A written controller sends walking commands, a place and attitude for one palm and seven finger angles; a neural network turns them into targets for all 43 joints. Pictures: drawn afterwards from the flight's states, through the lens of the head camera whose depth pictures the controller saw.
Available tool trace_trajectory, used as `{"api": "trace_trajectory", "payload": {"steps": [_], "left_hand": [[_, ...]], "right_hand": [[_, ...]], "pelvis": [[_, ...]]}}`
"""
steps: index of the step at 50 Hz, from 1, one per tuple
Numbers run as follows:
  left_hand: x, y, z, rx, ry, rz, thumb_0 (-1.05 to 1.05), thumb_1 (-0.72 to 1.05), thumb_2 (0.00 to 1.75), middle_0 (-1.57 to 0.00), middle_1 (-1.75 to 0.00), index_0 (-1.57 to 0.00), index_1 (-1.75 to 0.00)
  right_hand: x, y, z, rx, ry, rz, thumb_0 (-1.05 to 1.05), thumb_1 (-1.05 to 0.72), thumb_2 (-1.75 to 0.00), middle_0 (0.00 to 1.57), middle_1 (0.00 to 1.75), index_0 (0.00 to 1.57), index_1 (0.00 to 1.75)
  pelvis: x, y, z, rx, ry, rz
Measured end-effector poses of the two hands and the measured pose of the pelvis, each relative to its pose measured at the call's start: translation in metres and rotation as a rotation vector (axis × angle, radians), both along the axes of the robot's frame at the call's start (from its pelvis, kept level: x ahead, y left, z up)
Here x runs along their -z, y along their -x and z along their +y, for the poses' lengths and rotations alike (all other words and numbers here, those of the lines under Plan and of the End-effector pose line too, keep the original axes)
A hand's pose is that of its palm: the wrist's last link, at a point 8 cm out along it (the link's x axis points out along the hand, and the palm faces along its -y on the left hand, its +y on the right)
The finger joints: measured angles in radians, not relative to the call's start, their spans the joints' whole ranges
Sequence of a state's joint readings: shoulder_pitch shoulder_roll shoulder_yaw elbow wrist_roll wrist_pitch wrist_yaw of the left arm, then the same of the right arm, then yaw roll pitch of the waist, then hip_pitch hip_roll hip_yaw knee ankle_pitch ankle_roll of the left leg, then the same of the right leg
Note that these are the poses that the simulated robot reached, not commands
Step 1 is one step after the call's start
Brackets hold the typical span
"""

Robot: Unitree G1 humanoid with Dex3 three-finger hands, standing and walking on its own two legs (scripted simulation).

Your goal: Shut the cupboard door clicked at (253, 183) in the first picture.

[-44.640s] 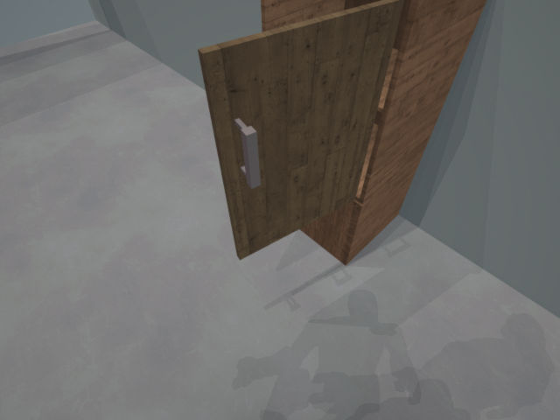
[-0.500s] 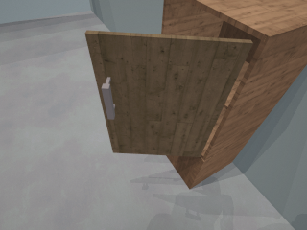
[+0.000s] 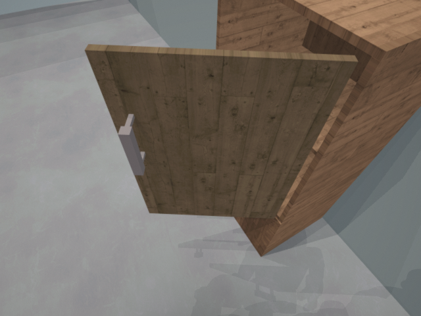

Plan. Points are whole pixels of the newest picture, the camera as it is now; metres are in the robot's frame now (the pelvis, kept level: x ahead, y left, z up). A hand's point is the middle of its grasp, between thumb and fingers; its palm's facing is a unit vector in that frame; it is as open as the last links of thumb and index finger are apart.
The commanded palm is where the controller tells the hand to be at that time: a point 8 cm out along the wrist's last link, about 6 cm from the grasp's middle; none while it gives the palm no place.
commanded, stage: come to a stop and stand still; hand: left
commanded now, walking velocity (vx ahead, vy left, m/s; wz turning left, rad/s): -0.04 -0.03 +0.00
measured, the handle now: (135, 145) +0.42 +0.19 +0.05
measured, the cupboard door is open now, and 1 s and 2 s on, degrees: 58 58 58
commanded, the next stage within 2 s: look again from close up in 0.62 s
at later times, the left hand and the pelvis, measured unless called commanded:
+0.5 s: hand out of the picture -0.05 +0.19 -0.17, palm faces +0.05 -0.99 -0.16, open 7.3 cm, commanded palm none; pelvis -0.03 +0.02 +0.01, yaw +1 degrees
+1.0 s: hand out of the picture -0.04 +0.21 -0.17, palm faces +0.04 -0.98 -0.20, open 7.4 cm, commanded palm none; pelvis -0.03 +0.05 +0.00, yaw +1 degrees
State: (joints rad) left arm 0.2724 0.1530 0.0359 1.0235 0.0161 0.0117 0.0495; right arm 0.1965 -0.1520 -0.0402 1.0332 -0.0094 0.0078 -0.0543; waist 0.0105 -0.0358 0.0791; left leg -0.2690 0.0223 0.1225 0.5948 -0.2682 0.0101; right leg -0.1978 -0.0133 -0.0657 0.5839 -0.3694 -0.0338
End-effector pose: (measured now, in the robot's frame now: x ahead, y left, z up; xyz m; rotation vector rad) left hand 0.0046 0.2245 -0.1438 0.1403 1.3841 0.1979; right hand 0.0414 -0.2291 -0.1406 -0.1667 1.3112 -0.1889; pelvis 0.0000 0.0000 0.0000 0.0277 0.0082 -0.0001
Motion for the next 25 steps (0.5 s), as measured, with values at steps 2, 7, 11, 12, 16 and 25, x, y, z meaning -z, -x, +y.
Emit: {"api": "trace_trajectory", "payload": {"steps": [2,7,11,12,16,25], "left_hand": [[0.000,-0.002,0.004,0.009,-0.008,-0.017,0.01,0.92,0.90,-0.20,-0.30,-0.20,-0.30],[0.002,-0.005,0.011,0.017,-0.010,-0.063,0.01,0.91,0.90,-0.20,-0.30,-0.20,-0.30],[-0.001,-0.001,0.015,0.011,-0.005,-0.086,0.00,0.92,0.90,-0.20,-0.30,-0.20,-0.30],[-0.003,0.001,0.015,0.010,-0.004,-0.089,0.00,0.92,0.90,-0.20,-0.30,-0.20,-0.30],[-0.006,0.014,0.017,0.013,0.008,-0.079,0.00,0.93,0.90,-0.20,-0.30,-0.20,-0.30],[-0.004,0.056,0.013,0.005,0.054,0.013,0.00,0.91,0.90,-0.20,-0.30,-0.20,-0.30]], "right_hand": [[0.000,-0.006,-0.001,-0.003,0.001,-0.028,0.01,-0.93,-0.89,0.20,0.30,0.20,0.30],[0.002,-0.008,0.007,-0.023,-0.006,-0.060,0.00,-0.92,-0.89,0.20,0.30,0.20,0.30],[-0.002,0.000,0.018,-0.035,-0.021,-0.064,0.00,-0.92,-0.89,0.20,0.30,0.20,0.30],[-0.004,0.002,0.018,-0.036,-0.021,-0.066,0.00,-0.93,-0.89,0.20,0.30,0.20,0.30],[-0.009,0.015,0.020,-0.041,-0.021,-0.057,-0.01,-0.95,-0.89,0.20,0.30,0.20,0.30],[-0.012,0.062,0.027,-0.030,-0.020,0.042,0.00,-0.94,-0.89,0.20,0.30,0.20,0.30]], "pelvis": [[0.001,0.003,0.001,0.001,-0.003,0.002],[0.005,0.013,0.006,-0.011,0.015,-0.007],[0.001,0.022,0.009,-0.011,0.019,-0.021],[-0.001,0.024,0.011,-0.011,0.021,-0.021],[-0.006,0.030,0.014,-0.012,0.025,-0.020],[-0.011,0.035,0.022,-0.013,0.027,-0.020]]}}
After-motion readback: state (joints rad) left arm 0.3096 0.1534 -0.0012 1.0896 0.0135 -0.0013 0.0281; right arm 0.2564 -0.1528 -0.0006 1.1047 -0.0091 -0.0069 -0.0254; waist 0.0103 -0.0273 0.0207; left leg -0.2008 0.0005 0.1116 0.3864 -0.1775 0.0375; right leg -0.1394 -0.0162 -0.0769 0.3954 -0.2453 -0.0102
